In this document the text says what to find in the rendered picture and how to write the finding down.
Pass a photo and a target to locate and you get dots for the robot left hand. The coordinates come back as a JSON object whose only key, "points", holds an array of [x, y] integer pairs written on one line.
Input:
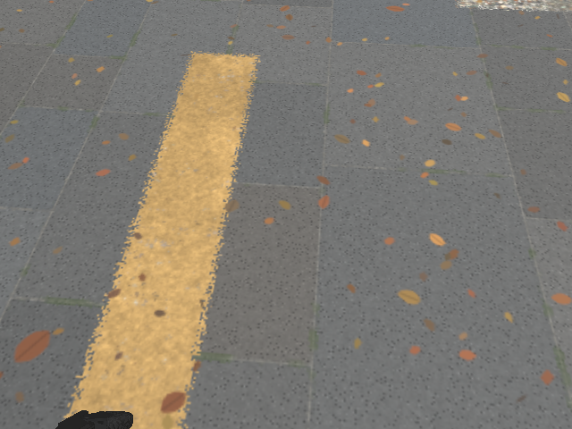
{"points": [[98, 420]]}

